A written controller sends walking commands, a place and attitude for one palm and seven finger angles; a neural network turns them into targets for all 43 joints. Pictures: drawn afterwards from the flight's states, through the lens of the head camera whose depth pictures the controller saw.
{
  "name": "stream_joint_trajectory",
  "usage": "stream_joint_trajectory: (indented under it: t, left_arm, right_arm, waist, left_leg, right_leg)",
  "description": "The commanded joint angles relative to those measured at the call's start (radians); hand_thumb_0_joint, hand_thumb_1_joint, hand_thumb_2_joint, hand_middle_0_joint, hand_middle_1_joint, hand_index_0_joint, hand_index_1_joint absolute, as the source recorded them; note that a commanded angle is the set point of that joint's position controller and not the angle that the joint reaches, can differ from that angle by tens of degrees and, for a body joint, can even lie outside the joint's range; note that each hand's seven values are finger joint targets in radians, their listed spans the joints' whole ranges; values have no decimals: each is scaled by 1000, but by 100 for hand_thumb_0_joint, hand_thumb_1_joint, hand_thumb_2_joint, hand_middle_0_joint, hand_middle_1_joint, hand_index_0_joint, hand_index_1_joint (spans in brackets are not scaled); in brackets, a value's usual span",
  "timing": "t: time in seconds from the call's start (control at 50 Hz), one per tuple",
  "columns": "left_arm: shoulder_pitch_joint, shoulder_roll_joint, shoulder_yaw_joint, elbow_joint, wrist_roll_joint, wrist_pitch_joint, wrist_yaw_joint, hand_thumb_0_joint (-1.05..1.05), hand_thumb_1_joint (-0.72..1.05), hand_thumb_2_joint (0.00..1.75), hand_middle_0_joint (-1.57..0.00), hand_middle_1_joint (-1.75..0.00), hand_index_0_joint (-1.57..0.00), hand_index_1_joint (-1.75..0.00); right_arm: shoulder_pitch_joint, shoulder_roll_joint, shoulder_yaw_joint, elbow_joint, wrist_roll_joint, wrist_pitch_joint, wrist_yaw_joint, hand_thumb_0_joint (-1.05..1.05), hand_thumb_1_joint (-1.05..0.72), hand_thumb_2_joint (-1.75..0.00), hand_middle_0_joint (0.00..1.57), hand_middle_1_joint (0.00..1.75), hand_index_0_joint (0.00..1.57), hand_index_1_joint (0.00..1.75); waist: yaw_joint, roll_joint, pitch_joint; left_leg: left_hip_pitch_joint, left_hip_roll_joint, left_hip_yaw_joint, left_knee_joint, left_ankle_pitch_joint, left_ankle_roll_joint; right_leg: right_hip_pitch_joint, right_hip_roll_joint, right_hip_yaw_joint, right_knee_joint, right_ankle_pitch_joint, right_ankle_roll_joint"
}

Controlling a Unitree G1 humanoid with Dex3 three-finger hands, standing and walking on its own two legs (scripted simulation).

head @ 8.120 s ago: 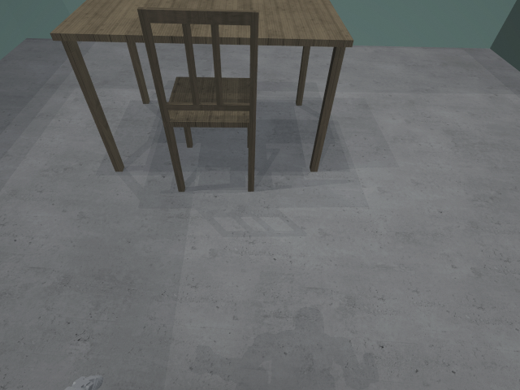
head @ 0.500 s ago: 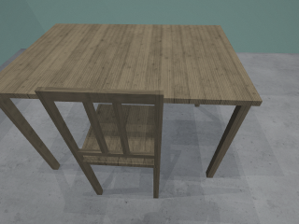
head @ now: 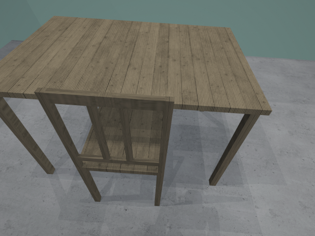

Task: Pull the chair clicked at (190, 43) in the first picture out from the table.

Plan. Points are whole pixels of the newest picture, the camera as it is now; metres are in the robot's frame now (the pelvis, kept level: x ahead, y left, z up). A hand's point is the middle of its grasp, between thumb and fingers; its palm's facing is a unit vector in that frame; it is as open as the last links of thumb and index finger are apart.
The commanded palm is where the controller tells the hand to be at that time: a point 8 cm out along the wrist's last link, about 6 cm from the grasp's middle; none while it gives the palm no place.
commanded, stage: look again from close up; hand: left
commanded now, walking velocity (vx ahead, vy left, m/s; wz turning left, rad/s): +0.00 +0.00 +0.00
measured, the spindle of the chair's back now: (100, 135) +0.46 +0.24 -0.09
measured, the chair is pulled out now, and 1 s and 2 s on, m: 0.00 0.00 0.00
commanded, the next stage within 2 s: none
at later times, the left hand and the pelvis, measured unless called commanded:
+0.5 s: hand out of the picture +0.02 +0.19 -0.18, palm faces +0.02 -0.99 -0.16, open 7.4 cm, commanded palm none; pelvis +0.03 +0.03 +0.00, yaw -1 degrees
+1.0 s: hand out of the picture +0.02 +0.20 -0.18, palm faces +0.03 -0.99 -0.16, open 7.4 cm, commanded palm none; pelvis +0.03 +0.04 +0.00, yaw +0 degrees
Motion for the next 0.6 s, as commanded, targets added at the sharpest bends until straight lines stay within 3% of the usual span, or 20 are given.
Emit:
stream_joint_trajectory:
  t: [0.0,0.12,0.28,0.58]
  left_arm:
    - [47,89,10,-19,-1,-28,5,0,90,90,-20,-30,-20,-30]
    - [61,71,6,10,0,-29,8,0,90,90,-20,-30,-20,-30]
    - [54,55,3,30,2,-22,11,0,90,90,-20,-30,-20,-30]
    - [44,58,8,37,1,-12,12,0,90,90,-20,-30,-20,-30]
  right_arm:
    - [27,-94,-13,-16,4,-32,-10,0,-90,-90,20,30,20,30]
    - [23,-93,-12,6,8,-46,-18,0,-90,-90,20,30,20,30]
    - [19,-91,-11,25,7,-47,-26,0,-90,-90,20,30,20,30]
    - [25,-103,-10,27,6,-50,-32,0,-90,-90,20,30,20,30]
  waist:
    - [1,21,73]
    - [4,39,34]
    - [1,23,80]
    - [3,31,63]
  left_leg:
    - [-56,86,-113,-102,25,16]
    - [-11,103,-115,-99,137,24]
    - [18,109,-118,-108,211,30]
    - [74,112,-128,-114,342,36]
  right_leg:
    - [-18,-162,185,-108,18,23]
    - [18,-159,156,-53,156,21]
    - [-7,-154,144,-38,171,24]
    - [16,-155,126,-20,187,29]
